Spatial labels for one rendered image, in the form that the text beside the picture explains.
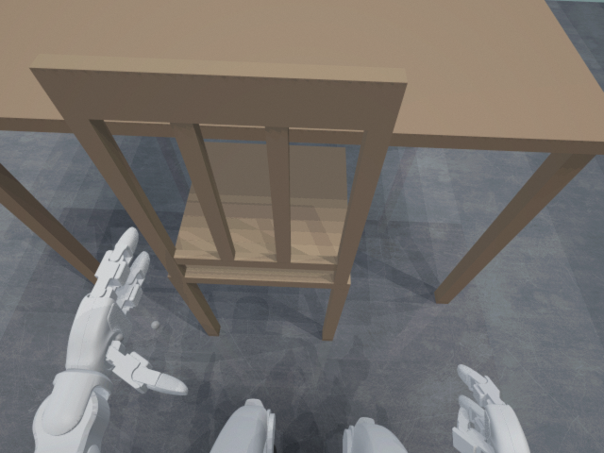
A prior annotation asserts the left robot forearm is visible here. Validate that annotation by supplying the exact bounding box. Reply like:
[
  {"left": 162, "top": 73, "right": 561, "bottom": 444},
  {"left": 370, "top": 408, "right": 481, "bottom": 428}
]
[{"left": 33, "top": 369, "right": 113, "bottom": 453}]

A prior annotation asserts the robot right hand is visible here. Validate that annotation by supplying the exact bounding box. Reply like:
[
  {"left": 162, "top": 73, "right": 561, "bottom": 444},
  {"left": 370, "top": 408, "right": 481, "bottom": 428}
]
[{"left": 452, "top": 364, "right": 530, "bottom": 453}]

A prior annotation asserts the chair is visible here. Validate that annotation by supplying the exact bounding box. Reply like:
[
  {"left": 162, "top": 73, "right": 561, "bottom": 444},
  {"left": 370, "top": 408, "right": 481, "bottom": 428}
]
[{"left": 29, "top": 54, "right": 408, "bottom": 341}]

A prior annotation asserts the left robot thigh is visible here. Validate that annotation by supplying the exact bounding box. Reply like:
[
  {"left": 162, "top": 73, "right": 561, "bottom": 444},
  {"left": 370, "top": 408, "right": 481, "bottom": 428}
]
[{"left": 210, "top": 406, "right": 276, "bottom": 453}]

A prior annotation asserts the robot left hand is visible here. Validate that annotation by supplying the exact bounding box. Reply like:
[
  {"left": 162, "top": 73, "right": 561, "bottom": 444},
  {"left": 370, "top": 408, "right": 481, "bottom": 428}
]
[{"left": 65, "top": 227, "right": 188, "bottom": 395}]

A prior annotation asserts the table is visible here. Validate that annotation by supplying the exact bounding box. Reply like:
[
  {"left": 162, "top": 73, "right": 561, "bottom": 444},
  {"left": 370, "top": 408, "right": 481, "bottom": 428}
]
[{"left": 0, "top": 0, "right": 604, "bottom": 304}]

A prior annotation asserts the right robot shin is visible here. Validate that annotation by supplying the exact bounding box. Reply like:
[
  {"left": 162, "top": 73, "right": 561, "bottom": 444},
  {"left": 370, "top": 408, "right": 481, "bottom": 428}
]
[{"left": 355, "top": 417, "right": 375, "bottom": 426}]

